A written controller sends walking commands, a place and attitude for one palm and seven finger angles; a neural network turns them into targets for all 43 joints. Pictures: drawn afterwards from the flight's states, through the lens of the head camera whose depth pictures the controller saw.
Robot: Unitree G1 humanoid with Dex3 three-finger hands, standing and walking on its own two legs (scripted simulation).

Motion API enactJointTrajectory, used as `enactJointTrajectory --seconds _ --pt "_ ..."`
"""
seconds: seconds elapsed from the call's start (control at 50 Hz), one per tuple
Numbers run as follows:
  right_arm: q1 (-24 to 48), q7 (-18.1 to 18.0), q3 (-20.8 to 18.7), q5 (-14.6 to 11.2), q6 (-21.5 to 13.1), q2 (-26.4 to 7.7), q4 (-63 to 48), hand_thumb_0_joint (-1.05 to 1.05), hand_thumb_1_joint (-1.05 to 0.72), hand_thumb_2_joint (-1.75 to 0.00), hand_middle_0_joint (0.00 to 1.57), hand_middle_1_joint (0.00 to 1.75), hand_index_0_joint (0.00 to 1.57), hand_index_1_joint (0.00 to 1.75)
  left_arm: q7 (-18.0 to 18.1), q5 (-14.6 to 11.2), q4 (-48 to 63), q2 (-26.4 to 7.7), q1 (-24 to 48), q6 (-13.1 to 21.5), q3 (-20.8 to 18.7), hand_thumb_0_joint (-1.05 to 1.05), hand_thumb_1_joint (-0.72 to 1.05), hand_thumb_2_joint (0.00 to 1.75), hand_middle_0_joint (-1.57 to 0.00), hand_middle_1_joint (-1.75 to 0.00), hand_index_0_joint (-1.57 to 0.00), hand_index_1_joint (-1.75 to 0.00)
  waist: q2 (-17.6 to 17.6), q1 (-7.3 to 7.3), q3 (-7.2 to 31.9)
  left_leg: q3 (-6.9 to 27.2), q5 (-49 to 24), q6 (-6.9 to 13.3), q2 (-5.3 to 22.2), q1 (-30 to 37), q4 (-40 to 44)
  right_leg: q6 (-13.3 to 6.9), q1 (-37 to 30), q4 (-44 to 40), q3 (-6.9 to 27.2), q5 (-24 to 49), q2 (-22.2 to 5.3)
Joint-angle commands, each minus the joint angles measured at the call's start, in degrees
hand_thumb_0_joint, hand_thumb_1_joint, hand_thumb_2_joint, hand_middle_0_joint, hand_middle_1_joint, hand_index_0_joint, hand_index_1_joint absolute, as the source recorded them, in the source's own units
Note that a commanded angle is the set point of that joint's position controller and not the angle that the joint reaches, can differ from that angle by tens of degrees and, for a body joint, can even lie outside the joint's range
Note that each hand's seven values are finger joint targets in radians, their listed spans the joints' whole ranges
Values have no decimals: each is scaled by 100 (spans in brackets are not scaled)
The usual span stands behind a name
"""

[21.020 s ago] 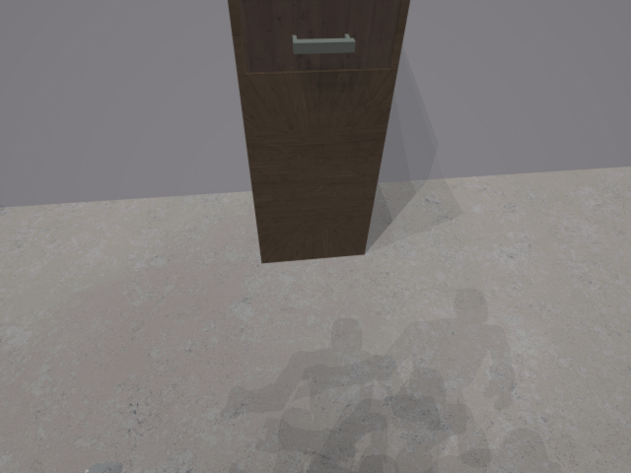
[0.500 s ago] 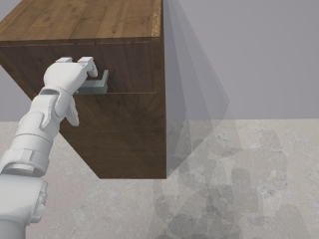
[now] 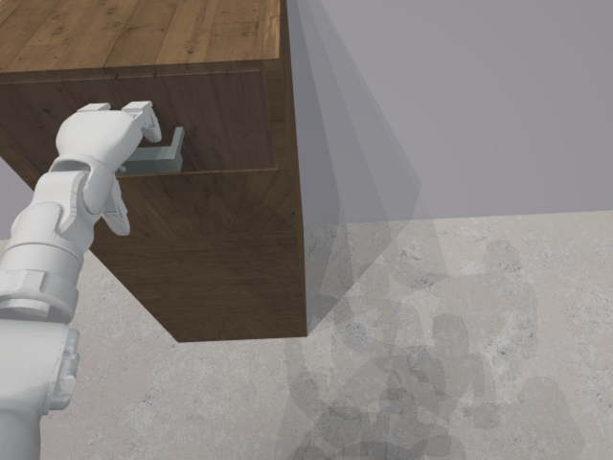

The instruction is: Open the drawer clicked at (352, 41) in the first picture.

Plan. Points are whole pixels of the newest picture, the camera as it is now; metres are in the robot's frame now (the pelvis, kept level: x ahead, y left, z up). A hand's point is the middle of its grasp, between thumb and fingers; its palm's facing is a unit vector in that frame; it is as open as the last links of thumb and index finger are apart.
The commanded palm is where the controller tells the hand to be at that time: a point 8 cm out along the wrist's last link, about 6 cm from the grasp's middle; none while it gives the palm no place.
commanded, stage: close the thumb around the handle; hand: left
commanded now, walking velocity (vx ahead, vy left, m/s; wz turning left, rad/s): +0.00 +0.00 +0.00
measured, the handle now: (128, 149) +0.50 +0.25 +0.12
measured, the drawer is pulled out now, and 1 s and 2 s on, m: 0.00 0.00 0.05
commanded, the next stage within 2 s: pull the drawer open in 0.76 s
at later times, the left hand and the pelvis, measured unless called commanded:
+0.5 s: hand (121, 166) +0.47 +0.25 +0.12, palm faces +0.00 +0.02 -1.00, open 8.6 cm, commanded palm +0.45 +0.26 +0.17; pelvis +0.00 +0.01 +0.00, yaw +0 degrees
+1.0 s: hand (126, 182) +0.46 +0.25 +0.10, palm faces -0.02 +0.00 -1.00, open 5.7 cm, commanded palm +0.44 +0.26 +0.17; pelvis +0.01 +0.01 +0.00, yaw +1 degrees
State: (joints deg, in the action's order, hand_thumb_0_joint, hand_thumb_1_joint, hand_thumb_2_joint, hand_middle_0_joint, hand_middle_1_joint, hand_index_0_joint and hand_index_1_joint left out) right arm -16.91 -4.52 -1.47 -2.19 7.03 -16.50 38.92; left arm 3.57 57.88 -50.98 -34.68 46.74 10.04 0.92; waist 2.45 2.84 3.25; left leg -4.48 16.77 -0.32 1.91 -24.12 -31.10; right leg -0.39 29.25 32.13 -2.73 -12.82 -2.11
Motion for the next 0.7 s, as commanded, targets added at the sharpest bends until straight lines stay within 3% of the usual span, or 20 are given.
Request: enactJointTrajectory --seconds 0.0,0.04,0.08,0.16,0.18,0.22,0.26,0.3,0.42,0.46,0.52,0.54,0.56,0.58,0.62,0.68 --pt "-208 -31 -299 50 -190 -762 -549 0 -90 -90 20 30 20 30 250 14 880 -1790 2356 -101 -624 0 -50 30 -30 -120 -30 -120 -211 -72 1974 85 -974 279 -300 112 320 -60 -1571 -351 255 834 157" --pt "-232 -13 -314 52 -188 -767 -534 0 -90 -90 20 30 20 30 280 -1 978 -1789 2340 -99 -661 0 -50 30 -30 -120 -30 -120 -168 -89 2060 78 -1103 274 -292 183 304 -70 -1566 -323 232 952 177" --pt "-213 4 -316 45 -190 -760 -532 0 -90 -90 20 30 20 30 311 -10 966 -1577 2469 -122 -466 0 -39 35 -31 -121 -31 -121 -219 -6 1929 104 -1021 275 -286 183 316 -58 -1451 -353 223 842 175" --pt "-252 8 -318 48 -206 -787 -488 0 -90 -90 20 30 20 30 355 19 909 -1552 2617 -220 -447 0 -16 44 -32 -124 -32 -124 -289 43 1905 124 -977 283 -277 249 332 -68 -1357 -391 205 715 193" --pt "-254 1 -313 40 -204 -790 -463 0 -90 -90 20 30 20 30 376 50 838 -1716 2568 -256 -558 0 -11 47 -33 -124 -33 -124 -274 7 1936 114 -954 287 -280 218 328 -59 -1377 -374 224 706 190" --pt "-264 11 -308 53 -209 -774 -465 0 -90 -90 20 30 20 30 378 64 894 -1601 2649 -290 -455 0 0 52 -34 -125 -34 -125 -138 2 1974 127 -1041 273 -281 296 328 -81 -1331 -349 195 775 196" --pt "-248 9 -298 44 -202 -782 -476 0 -90 -90 20 30 20 30 356 47 764 -1570 2581 -337 -470 0 12 56 -34 -127 -34 -127 -367 42 1879 135 -984 282 -280 230 329 -69 -1368 -385 190 716 198" --pt "-224 -2 -269 24 -206 -787 -462 0 -90 -90 20 30 20 30 335 41 627 -1456 2636 -414 -313 0 23 61 -35 -128 -35 -128 -354 98 1599 141 -759 280 -271 179 376 -55 -1150 -434 173 500 193" --pt "-237 -17 -245 41 -216 -770 -505 0 -90 -90 20 30 20 30 296 65 683 -1663 2700 -441 -458 0 56 76 -38 -131 -38 -131 -203 21 1831 143 -961 270 -289 250 329 -75 -1302 -357 180 713 189" --pt "-240 -23 -221 28 -204 -781 -523 0 -90 -90 20 30 20 30 243 41 555 -1518 2694 -441 -351 0 68 80 -38 -133 -38 -133 -399 93 1692 172 -894 270 -289 169 339 -67 -1245 -380 157 631 195" --pt "-224 -23 -230 32 -220 -754 -561 0 -90 -90 20 30 20 30 250 28 741 -1385 2786 -414 -239 0 84 88 -40 -134 -40 -134 -270 80 1733 170 -843 274 -287 275 327 -67 -1138 -372 168 570 196" --pt "-241 -32 -236 34 -236 -767 -555 0 -90 -90 20 30 20 30 264 56 891 -1530 2979 -341 -337 0 90 90 -40 -135 -40 -135 -200 105 1743 204 -836 273 -285 303 311 -77 -1067 -357 155 538 199" --pt "-247 -44 -246 50 -250 -765 -572 0 -90 -90 20 30 20 30 284 33 1096 -1506 3178 -225 -318 0 90 90 -40 -135 -40 -135 -222 144 1879 223 -883 292 -292 365 285 -77 -1133 -355 178 560 193" --pt "-275 -45 -275 60 -272 -740 -591 0 -90 -90 20 30 20 30 329 24 1298 -1593 3220 -126 -427 0 90 90 -40 -135 -40 -135 -103 87 2133 244 -1008 299 -304 477 246 -87 -1203 -298 192 676 210" --pt "-307 -32 -304 90 -299 -696 -580 0 -90 -90 20 30 20 30 376 18 1462 -1373 3219 -22 -286 0 90 90 -40 -135 -40 -135 113 110 2269 247 -1176 285 -312 659 177 -103 -1131 -256 179 820 224" --pt "-365 -38 -325 97 -317 -722 -509 0 -90 -90 20 30 20 30 508 -26 1467 -1657 3169 53 -586 0 90 90 -40 -135 -40 -135 -33 106 2302 260 -1293 288 -315 592 134 -88 -1208 -230 172 966 237"
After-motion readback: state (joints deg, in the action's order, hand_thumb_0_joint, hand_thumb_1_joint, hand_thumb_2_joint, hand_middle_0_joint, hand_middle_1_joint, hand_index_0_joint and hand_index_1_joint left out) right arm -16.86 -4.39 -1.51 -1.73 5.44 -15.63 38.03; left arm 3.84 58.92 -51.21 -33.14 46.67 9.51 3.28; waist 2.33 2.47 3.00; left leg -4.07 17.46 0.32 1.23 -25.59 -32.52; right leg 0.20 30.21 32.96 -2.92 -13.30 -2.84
